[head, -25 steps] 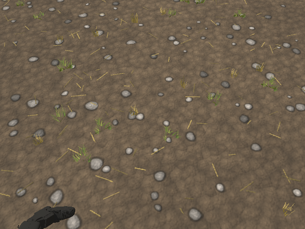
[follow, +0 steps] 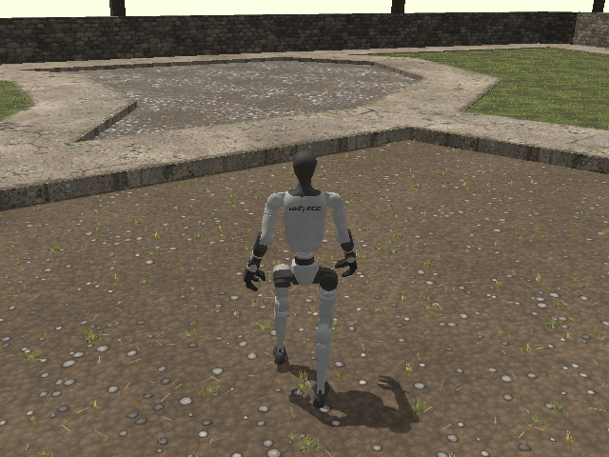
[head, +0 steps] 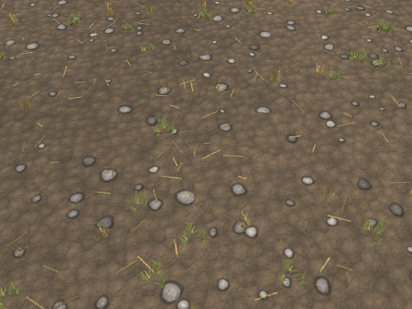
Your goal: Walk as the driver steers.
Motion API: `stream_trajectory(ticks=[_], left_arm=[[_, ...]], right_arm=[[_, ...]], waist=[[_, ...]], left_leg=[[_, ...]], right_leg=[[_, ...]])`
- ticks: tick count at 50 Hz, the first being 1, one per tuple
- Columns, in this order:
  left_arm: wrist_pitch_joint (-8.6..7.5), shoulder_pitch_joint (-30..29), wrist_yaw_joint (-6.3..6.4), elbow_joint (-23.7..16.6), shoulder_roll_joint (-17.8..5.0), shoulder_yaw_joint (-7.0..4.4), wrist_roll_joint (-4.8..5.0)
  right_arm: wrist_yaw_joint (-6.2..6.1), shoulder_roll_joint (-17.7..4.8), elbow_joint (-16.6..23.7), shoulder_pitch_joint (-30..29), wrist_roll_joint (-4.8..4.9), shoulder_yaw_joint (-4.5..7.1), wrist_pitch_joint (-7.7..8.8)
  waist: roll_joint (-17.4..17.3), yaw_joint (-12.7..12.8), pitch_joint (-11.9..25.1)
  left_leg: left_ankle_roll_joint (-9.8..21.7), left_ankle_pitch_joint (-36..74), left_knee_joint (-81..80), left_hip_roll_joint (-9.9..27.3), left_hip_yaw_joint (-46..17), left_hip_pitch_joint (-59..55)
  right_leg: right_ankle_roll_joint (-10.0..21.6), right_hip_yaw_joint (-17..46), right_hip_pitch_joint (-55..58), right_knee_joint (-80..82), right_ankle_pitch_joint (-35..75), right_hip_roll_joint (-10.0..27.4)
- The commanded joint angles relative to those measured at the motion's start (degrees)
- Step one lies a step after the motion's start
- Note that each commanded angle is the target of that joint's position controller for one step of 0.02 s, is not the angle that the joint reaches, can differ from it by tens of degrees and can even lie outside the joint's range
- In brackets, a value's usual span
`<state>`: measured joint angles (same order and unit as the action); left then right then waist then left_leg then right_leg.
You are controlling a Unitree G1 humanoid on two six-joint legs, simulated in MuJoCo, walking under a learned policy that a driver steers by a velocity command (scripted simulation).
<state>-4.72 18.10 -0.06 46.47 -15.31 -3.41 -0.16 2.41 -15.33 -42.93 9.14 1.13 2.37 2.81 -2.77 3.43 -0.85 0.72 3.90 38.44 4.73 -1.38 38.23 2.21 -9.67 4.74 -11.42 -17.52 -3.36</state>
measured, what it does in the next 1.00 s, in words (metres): walks ahead, turning left: left foot, then right foot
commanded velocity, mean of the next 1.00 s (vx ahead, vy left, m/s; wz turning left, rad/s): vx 0.50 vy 0.00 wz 0.56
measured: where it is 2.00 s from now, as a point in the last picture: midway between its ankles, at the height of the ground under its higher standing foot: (117, 162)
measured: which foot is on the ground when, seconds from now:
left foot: up 0.00-0.10, down 0.12-0.60, up 0.62-1.00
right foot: down 0.00-0.10, up 0.12-0.56, down 0.58-1.00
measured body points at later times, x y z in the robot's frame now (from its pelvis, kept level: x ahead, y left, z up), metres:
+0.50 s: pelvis +0.29 +0.04 +0.01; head +0.32 +0.06 +0.45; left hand +0.44 +0.33 -0.08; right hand +0.43 -0.22 -0.10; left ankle +0.20 +0.11 -0.74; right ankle +0.50 -0.07 -0.70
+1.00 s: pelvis +0.54 +0.10 +0.00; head +0.56 +0.13 +0.45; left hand +0.39 +0.36 -0.12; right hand +0.85 +0.03 -0.08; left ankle +0.59 +0.32 -0.69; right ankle +0.51 -0.04 -0.74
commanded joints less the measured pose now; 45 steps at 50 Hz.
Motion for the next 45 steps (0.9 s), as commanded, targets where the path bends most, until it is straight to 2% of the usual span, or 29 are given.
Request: stream_trajectory(ticks=[1,3,4,5,6,7,8,9,10,11,12,15,17,20,22,24,26,27,28,29,30,31,32,33,34,35,37,41,45], left_arm=[[0.87,0.7,0.77,-1.6,-10.2,-2.67,0.73],[1.78,-0.6,1.41,-2.0,-11.9,-3.10,0.83],[2.27,-1.1,1.77,-2.2,-12.6,-3.22,0.81],[2.54,-2.1,2.08,-2.5,-12.5,-3.06,1.01],[1.99,-1.2,2.26,-3.4,-10.7,-2.17,0.31],[0.23,5.6,0.86,-6.0,-1.9,0.61,-1.33],[-2.08,-0.5,-0.28,-6.2,-7.0,-0.08,0.46],[-3.24,-6.1,-0.83,-8.2,-9.4,-0.70,2.49],[-3.83,-7.5,-0.60,-8.7,-8.5,-0.32,1.92],[-3.77,-8.0,-0.22,-8.4,-8.6,-0.63,0.48],[-3.14,-6.7,-0.19,-8.3,-9.0,-1.01,-0.08],[-1.26,-5.3,0.07,-8.1,-7.1,-0.71,-0.84],[-0.79,-9.1,0.31,-9.2,-5.6,-0.08,-0.98],[-1.08,-15.8,-0.09,-10.5,-4.2,0.64,-0.61],[-1.45,-19.0,-0.54,-11.3,-4.8,0.52,0.08],[-1.91,-20.1,-0.93,-11.9,-6.2,-0.02,0.47],[-2.45,-19.1,-1.21,-11.8,-7.9,-0.80,0.64],[-2.73,-17.2,-1.20,-11.4,-8.5,-1.22,0.74],[-3.00,-13.1,-0.99,-10.2,-9.1,-1.85,0.63],[-3.31,-7.0,-0.61,-9.4,-11.0,-2.71,-0.16],[-3.12,1.4,-0.11,-8.6,-14.2,-3.44,-0.53],[-2.33,4.1,-0.69,-6.3,-17.5,-4.27,-0.68],[-2.19,1.1,-0.87,-8.0,-11.3,-3.01,0.28],[-1.76,-0.9,-0.53,-8.4,-8.3,-2.15,0.30],[-1.50,-3.2,-0.52,-8.5,-7.5,-1.67,-0.24],[-1.36,-4.7,-0.40,-7.9,-6.4,-1.33,-0.36],[-1.66,-5.1,-0.18,-7.0,-5.8,-1.15,-0.47],[-2.05,-4.0,-0.09,-4.7,-8.2,-2.02,-0.18],[-1.33,-4.0,0.13,-3.3,-9.7,-2.24,-0.05]], right_arm=[[1.40,-3.4,7.7,-7.9,-0.01,0.56,1.03],[1.72,-5.1,8.4,-5.0,-0.02,1.44,0.64],[1.60,-6.9,7.7,-0.3,-0.03,2.41,0.37],[1.02,-9.6,6.0,8.2,0.05,4.00,0.26],[-0.20,-14.2,4.6,16.7,0.16,5.77,-0.30],[-0.49,-19.2,5.1,15.2,0.33,6.37,0.17],[-0.47,-14.0,6.1,17.4,0.05,5.02,0.66],[-0.57,-11.6,6.0,15.1,-0.44,4.33,1.01],[-0.66,-10.5,6.6,11.3,-0.18,4.01,1.14],[-0.75,-9.0,7.4,7.7,-0.20,3.52,1.05],[-1.01,-7.9,8.4,5.9,-0.94,3.03,1.06],[-1.71,-8.9,8.4,5.0,-0.67,3.25,1.23],[-2.47,-10.4,7.8,6.2,-0.43,3.69,1.08],[-3.16,-10.8,6.8,8.4,0.06,3.84,0.40],[-3.28,-11.3,5.9,10.4,0.19,3.98,0.03],[-3.37,-10.8,5.3,11.5,0.52,3.94,-0.28],[-3.56,-10.5,5.3,11.2,0.44,3.96,-0.53],[-3.58,-10.4,5.4,10.5,0.30,4.02,-0.68],[-3.54,-9.4,5.8,9.6,0.20,3.72,-0.81],[-3.33,-6.7,6.4,9.4,-0.14,2.76,-0.65],[-3.32,-3.0,7.4,11.5,-1.39,1.42,-0.54],[-3.28,-2.7,9.4,18.4,1.09,1.07,-0.02],[-3.52,-8.9,7.1,17.0,1.52,2.23,-0.12],[-3.39,-11.0,7.8,10.8,0.89,2.93,-0.48],[-3.37,-10.0,8.2,8.2,0.28,2.93,-0.75],[-3.18,-9.4,8.9,6.5,-0.23,3.13,-0.79],[-2.52,-7.2,9.1,7.3,0.51,2.92,-1.23],[-2.30,-4.8,10.7,4.0,0.19,2.24,-1.80],[-1.22,-4.0,11.5,-0.7,0.23,1.76,-1.17]], waist=[[4.8,0.8,-4.8],[7.2,-1.7,-1.0],[8.1,-4.5,2.3],[7.1,-9.4,6.8],[1.1,-13.0,12.3],[-13.0,-5.5,17.4],[-6.2,-10.4,23.1],[-3.4,-10.8,14.6],[2.1,-8.2,9.3],[3.8,-5.9,5.7],[2.4,-4.0,4.8],[1.4,-2.1,3.1],[0.7,-3.1,1.6],[-1.4,-6.0,1.3],[-2.1,-7.4,1.4],[-2.7,-7.5,1.5],[-3.9,-6.3,1.6],[-4.9,-5.1,1.7],[-5.1,-2.7,3.0],[-3.3,0.2,8.0],[5.7,2.2,16.2],[25.9,-1.7,18.9],[15.5,-0.2,12.6],[10.3,1.1,6.7],[6.4,0.1,3.6],[6.5,-0.7,1.3],[9.2,-2.0,0.6],[7.2,-1.9,-0.6],[6.5,-0.5,-1.3]], left_leg=[[2.2,-5.5,-3.0,-0.6,2.5,4.3],[4.4,-11.5,-2.7,-4.3,6.4,-2.7],[5.8,-13.8,-2.5,-6.6,7.7,-9.2],[7.9,-11.2,-5.9,-8.8,7.6,-21.7],[11.3,-9.6,-8.0,-2.6,-3.7,-39.1],[22.9,-17.1,-12.4,12.2,-36.7,-58.8],[23.6,-22.2,-19.4,14.1,-45.9,-62.2],[20.4,-19.0,-20.8,12.4,-37.0,-56.4],[18.4,-13.6,-20.9,10.0,-30.3,-47.7],[17.3,-6.9,-21.7,7.8,-25.3,-40.1],[17.1,-2.2,-23.0,6.4,-22.5,-35.1],[17.3,4.5,-25.2,4.3,-17.6,-27.1],[16.1,4.7,-25.5,2.3,-14.4,-23.8],[12.7,-1.7,-24.1,-0.8,-12.1,-21.8],[11.8,-5.5,-23.1,-0.2,-14.3,-22.7],[11.1,-8.6,-20.5,1.2,-17.9,-26.0],[10.3,-9.9,-17.3,2.7,-21.7,-29.1],[9.7,-9.3,-15.5,2.9,-23.0,-29.6],[8.6,-8.0,-12.2,1.5,-22.7,-29.0],[6.7,-8.0,-3.0,-1.5,-20.0,-26.1],[4.1,-23.3,13.8,-6.5,-13.5,-18.1],[1.6,-39.4,30.1,-10.5,-8.5,2.4],[0.5,-35.3,36.1,-6.1,-10.3,7.3],[0.2,-29.9,37.0,-4.3,-8.5,7.9],[-0.2,-26.1,35.5,-2.5,-7.3,5.5],[-0.3,-23.6,32.7,-1.0,-7.3,4.6],[-0.4,-21.3,30.2,0.7,-5.8,1.1],[-1.6,-16.8,23.6,1.7,-4.8,4.6],[-1.5,-6.1,11.6,1.5,-2.4,3.3]], right_leg=[[6.5,2.6,2.4,-1.3,35.4,19.3],[5.0,0.8,3.7,-9.0,55.0,19.1],[4.2,-0.1,3.1,-16.4,62.7,18.4],[2.6,-1.4,-1.6,-28.0,62.2,16.5],[0.2,-1.4,-14.8,-45.1,44.8,13.7],[-3.4,4.4,-41.4,-65.5,-13.2,0.6],[-2.3,16.4,-47.7,-70.7,-15.7,0.9],[-1.0,16.6,-51.4,-68.8,-10.3,3.7],[-0.6,15.9,-49.9,-63.5,-5.6,6.3],[-1.1,15.3,-46.8,-58.5,-3.4,7.9],[-1.7,15.6,-42.8,-56.4,-1.8,8.9],[-4.8,13.7,-39.7,-49.2,0.7,9.0],[-6.4,12.6,-39.4,-41.2,6.8,8.0],[-6.8,12.1,-34.9,-27.2,19.0,5.2],[-6.7,12.3,-32.6,-22.4,22.3,3.6],[-5.9,14.0,-32.0,-18.9,20.9,3.2],[-4.4,15.0,-30.4,-17.0,16.9,3.3],[-3.3,14.8,-28.1,-16.3,14.5,3.3],[-1.9,13.8,-22.5,-14.0,14.5,3.2],[0.7,16.6,-11.7,-14.1,13.5,7.3],[3.8,28.0,3.1,-14.2,10.3,17.9],[13.0,56.5,14.6,-7.4,-6.9,28.5],[11.5,55.4,9.8,-4.7,-16.6,27.0],[8.9,44.5,3.7,-4.9,-12.9,24.3],[7.7,37.1,-2.7,-4.1,-4.4,21.7],[7.5,32.0,-6.4,-3.1,1.6,19.6],[7.1,24.7,-10.3,-0.6,7.4,17.3],[9.0,17.3,-9.7,2.1,16.4,18.3],[7.7,9.0,-7.7,2.3,21.9,17.0]])
Next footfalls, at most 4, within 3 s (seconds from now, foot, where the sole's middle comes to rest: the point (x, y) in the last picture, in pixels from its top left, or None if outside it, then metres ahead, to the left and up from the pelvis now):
0.12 left None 0.24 0.12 -0.77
0.58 right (237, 292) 0.54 -0.03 -0.77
1.12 left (128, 255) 0.65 0.35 -0.77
1.68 right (151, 169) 1.03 0.33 -0.77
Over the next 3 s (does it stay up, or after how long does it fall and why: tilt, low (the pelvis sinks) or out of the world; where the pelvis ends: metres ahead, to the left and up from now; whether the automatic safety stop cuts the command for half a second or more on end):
stays up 1.39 0.47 -0.01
